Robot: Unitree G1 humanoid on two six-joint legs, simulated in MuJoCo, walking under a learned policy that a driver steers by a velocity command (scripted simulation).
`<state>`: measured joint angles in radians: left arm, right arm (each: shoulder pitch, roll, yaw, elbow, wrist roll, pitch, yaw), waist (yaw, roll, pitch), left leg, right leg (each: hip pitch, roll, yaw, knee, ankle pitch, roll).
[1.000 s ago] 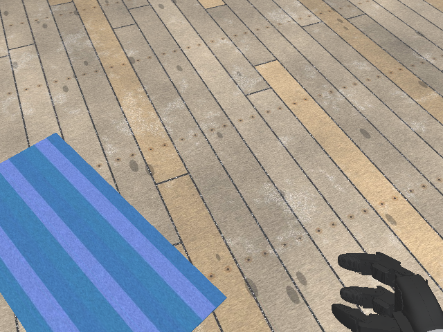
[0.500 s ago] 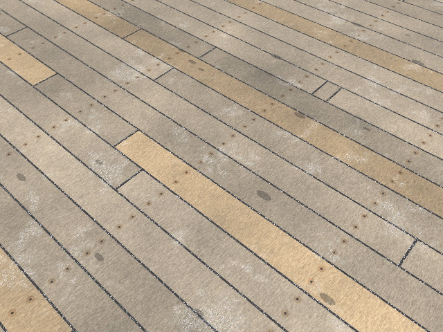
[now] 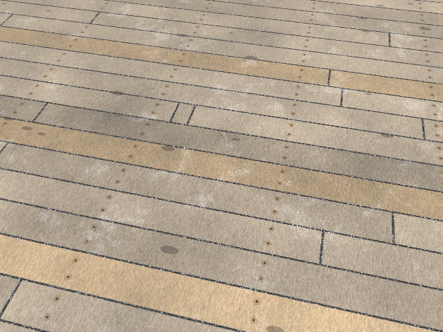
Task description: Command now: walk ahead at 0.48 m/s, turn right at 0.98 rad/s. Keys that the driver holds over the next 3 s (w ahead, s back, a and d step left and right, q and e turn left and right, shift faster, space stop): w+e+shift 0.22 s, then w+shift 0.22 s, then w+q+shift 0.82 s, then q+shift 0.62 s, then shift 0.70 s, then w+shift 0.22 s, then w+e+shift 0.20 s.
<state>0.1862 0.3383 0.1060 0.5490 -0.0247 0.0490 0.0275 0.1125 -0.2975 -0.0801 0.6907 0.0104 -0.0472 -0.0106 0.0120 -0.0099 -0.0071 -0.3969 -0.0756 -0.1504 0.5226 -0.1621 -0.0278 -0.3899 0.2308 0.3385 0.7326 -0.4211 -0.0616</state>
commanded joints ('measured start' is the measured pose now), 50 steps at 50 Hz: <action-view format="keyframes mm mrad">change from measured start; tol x32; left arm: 1 -11 55 -16 -123 -9 -50 -20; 24 -233 -40 -67 -117 -16 -106 -98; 30 452 303 42 51 34 -114 -36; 37 147 -65 -46 143 40 -172 -66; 50 120 193 15 189 30 -125 38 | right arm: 1 71 -217 -66 -73 -40 -34 5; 50 161 -117 -26 -48 60 17 89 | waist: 1 -23 301 -41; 25 -71 110 219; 28 237 164 -76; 30 170 -373 -479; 41 -38 -75 155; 50 -174 -152 17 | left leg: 1 413 460 -670 -349 -731 215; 23 455 433 187 -475 -96 185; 28 218 345 275 98 785 149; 30 -259 85 17 854 -344 84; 45 -437 173 183 482 294 117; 50 41 9 387 340 157 187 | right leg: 1 -534 -154 -114 353 -86 10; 10 -594 -324 -259 683 274 105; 22 -617 -343 -300 202 332 46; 28 410 -193 -439 -78 232 -54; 31 772 -648 441 -485 -450 -84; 35 276 -518 -102 -447 42 -18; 45 332 -435 -586 -616 628 61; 50 439 -475 -635 -246 1653 85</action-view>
